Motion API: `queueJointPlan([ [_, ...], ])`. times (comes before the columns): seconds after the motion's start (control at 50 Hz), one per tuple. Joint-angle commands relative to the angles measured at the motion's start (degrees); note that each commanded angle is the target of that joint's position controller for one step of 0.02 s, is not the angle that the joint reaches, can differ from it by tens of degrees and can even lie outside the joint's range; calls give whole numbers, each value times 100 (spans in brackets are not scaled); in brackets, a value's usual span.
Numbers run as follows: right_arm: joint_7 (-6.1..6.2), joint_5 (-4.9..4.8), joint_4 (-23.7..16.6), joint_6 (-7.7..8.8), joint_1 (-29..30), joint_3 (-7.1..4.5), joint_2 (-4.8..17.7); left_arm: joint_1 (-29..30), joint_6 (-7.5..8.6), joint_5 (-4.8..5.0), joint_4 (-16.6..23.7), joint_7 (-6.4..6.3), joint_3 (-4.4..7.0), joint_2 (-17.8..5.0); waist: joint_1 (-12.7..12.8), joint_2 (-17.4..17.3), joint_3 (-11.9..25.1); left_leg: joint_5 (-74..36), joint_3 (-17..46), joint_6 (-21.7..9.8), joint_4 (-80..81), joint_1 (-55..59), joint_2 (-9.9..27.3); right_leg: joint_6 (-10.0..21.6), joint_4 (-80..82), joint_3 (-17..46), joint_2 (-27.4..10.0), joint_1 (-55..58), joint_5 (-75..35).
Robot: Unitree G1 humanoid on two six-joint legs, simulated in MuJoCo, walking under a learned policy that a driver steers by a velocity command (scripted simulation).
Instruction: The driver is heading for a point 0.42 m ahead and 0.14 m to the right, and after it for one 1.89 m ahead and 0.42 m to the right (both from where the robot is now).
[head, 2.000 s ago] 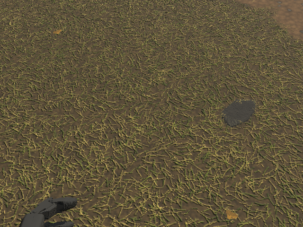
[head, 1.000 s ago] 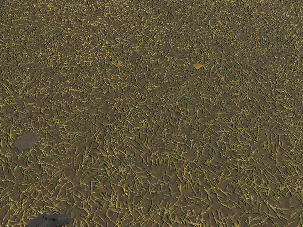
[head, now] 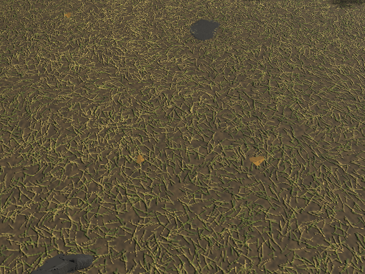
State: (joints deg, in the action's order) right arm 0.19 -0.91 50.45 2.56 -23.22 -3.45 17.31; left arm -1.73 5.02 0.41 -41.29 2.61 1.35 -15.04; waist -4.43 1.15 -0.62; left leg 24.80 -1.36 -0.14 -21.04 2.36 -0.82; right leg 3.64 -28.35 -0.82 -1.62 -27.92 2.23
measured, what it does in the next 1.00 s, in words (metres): walks ahead, turning right: left foot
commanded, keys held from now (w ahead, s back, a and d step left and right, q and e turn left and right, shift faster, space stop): w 0.24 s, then w+e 0.74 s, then w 0.02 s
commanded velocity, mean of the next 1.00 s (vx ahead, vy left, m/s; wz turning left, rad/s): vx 0.50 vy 0.00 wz -0.32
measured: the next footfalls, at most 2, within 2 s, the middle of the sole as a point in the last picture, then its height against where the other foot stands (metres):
left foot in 0.50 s outside the picture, level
right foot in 1.02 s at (232, 223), level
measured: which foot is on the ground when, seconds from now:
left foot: down 0.00-0.02, up 0.04-0.48, down 0.50-1.00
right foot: down 0.00-0.52, up 0.54-1.00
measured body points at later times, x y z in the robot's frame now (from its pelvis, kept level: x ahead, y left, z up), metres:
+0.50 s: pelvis +0.27 +0.01 +0.01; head +0.30 +0.01 +0.45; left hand +0.26 +0.30 -0.12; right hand +0.49 -0.23 -0.07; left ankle +0.41 +0.13 -0.72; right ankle +0.12 -0.11 -0.72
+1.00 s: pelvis +0.52 -0.04 +0.00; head +0.54 -0.07 +0.45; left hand +0.80 +0.11 -0.08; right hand +0.43 -0.32 -0.13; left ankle +0.41 +0.13 -0.72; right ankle +0.61 -0.19 -0.71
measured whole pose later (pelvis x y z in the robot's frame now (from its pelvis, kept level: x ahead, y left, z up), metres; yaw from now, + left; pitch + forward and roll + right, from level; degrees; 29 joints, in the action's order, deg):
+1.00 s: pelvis +0.52 -0.04 +0.00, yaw -22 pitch +1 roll +3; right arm 0.5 -1.4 52.2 3.2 -16.9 -5.0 17.3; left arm -4.3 0.5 1.1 -39.0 2.9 3.5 -15.4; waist -4.2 1.2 -2.5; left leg 22.6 -16.0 3.5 -17.3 5.9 2.6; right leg 4.5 -36.4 -2.7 -3.9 -32.1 7.2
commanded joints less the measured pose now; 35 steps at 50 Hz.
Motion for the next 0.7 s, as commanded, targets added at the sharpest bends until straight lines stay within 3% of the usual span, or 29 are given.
queueJointPlan([
  [0.02, 12, 101, -534, 139, -415, 87, 118, -2278, -8, -96, -235, -113, 605, -1842, 962, 1084, 2030, -1649, -53, -94, -4197, -3289, -2, 1359, 126, 2919, -1829, 4910, 629],
  [0.04, -22, 49, -435, 267, -296, 61, 314, -2417, -36, 4, -278, -98, 491, -1403, 1104, 1297, 2341, 840, 720, -79, -5039, -4165, -199, 1576, 937, 4300, -2088, 5169, 1411],
  [0.06, -67, -110, -564, 341, 206, -69, 768, -2011, -36, 25, -231, -109, 389, -1134, 1077, 858, 1409, 572, 806, -156, -5374, -4691, 162, 1276, 1072, 3553, -1905, 4480, 1791],
  [0.08, -64, -133, -659, 367, 597, -62, 755, -1621, -43, 5, -158, -121, 344, -989, 938, 497, 843, 36, 618, -200, -5161, -4666, 466, 1086, 1186, 2819, -1671, 3652, 1569],
  [0.1, -41, -53, -691, 350, 801, -69, 692, -1303, -39, -36, -135, -106, 297, -829, 777, 260, 407, -356, 518, -175, -4782, -4480, 653, 1004, 1391, 2310, -1444, 2868, 1134],
  [0.12, -21, 3, -657, 289, 744, -97, 638, -1110, -8, -92, -109, -92, 247, -669, 578, 350, 241, -652, 560, -158, -4479, -4112, 816, 917, 1577, 1937, -1246, 2340, 724],
  [0.16, -10, 27, -563, 162, 510, -61, 400, -1022, 56, -84, -149, -76, 259, -673, 384, 450, 225, -908, 514, -61, -4228, -3676, 873, 982, 1868, 1551, -1123, 1844, 245],
  [0.2, 17, 61, -633, 101, 704, -48, 329, -1105, 104, -63, -254, -105, 300, -805, 353, 340, 89, -1284, 481, 50, -3817, -3837, 909, 1054, 2057, 1224, -1098, 1719, -134],
  [0.26, 6, 103, -811, 134, 1341, -17, 252, -1361, 75, -29, -410, -182, 331, -903, 521, 206, -83, -2228, 441, 136, -2727, -4032, 888, 953, 2149, 869, -961, 1821, -411],
  [0.32, -56, 82, -978, 216, 1997, 29, 143, -1688, 13, 40, -565, -244, 360, -1015, 729, 174, -209, -2923, 334, 183, -1624, -3732, 641, 829, 2109, 718, -817, 1849, -283],
  [0.4, -175, 19, -1161, 315, 2586, 29, 225, -2058, -98, 108, -743, -297, 399, -1079, 868, 222, -310, -2909, 417, 166, -896, -3535, 448, 782, 1754, 1024, -1030, 2266, -45],
  [0.46, -201, 13, -1110, 393, 2329, -53, 475, -2009, -179, 105, -772, -349, 456, -1153, 613, 391, -174, -2349, 449, 10, -593, -2944, 359, 625, 1267, 1342, -1187, 2527, -232],
  [0.48, -179, 20, -990, 413, 1906, -117, 584, -1935, -204, 98, -759, -354, 449, -1125, 361, 404, 30, -2202, 339, -99, -430, -2307, 282, 525, 840, 1290, -1056, 2458, -647],
  [0.5, -129, 63, -784, 432, 1135, -245, 850, -1944, -206, 53, -727, -347, 377, -924, 25, 287, 588, -2201, 387, -295, -484, -1091, 406, 352, -117, 1077, -701, 2122, -860],
  [0.52, -72, 148, -679, 421, 171, -352, 1254, -1952, -208, -85, -537, -343, 237, -524, -314, -455, 1561, -2136, 1457, -622, -687, 557, 1494, 118, -1924, 711, -197, 1106, 501],
  [0.54, -100, 142, -558, 335, 14, -420, 1541, -2690, -106, 67, -393, -331, 121, -68, 81, -2208, 2148, -756, 3875, -1376, 6, 2026, 2557, -164, -3637, 412, 491, -906, 3169],
  [0.56, -110, 110, -658, 330, 168, -261, 911, -2433, -74, 179, -501, -337, 267, -716, -93, -1476, 1709, 104, 3967, -1233, 353, 1617, 2386, -166, -4323, 936, 142, -1428, 3106],
  [0.58, -93, 84, -684, 339, 490, -177, 630, -1942, -75, 232, -376, -337, 363, -984, -96, -1073, 988, -10, 3069, -1012, 444, 940, 2223, -133, -4410, 860, -70, -1639, 2568],
  [0.6, -97, 109, -691, 346, 843, -136, 524, -1755, -99, 202, -356, -358, 370, -904, 71, -717, 635, -633, 2464, -922, 583, 267, 2005, -170, -4297, 755, -300, -1429, 2107],
  [0.62, -101, 129, -663, 346, 1083, -103, 364, -1657, -132, 140, -325, -355, 393, -831, 192, -702, 340, -1100, 1979, -909, 752, -232, 1830, -201, -4053, 753, -446, -1289, 1795],
  [0.64, -91, 172, -635, 366, 1217, -91, 316, -1719, -193, 142, -312, -332, 405, -717, 337, -852, 231, -1417, 1571, -875, 918, -606, 1712, -223, -3913, 761, -586, -987, 1586],
  [0.7, -65, 159, -513, 437, 1314, -152, 396, -1572, -359, 140, -165, -303, 382, -461, 448, -692, 2, -2068, 846, -1004, 1268, -974, 1682, -311, -3620, 664, -690, -976, 1259],
])
Keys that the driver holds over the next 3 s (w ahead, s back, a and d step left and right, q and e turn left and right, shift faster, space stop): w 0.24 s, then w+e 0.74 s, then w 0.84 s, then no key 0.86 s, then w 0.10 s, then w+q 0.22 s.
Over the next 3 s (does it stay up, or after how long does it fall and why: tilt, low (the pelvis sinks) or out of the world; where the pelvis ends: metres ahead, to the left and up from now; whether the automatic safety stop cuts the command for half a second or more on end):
stays up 1.22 -0.39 0.01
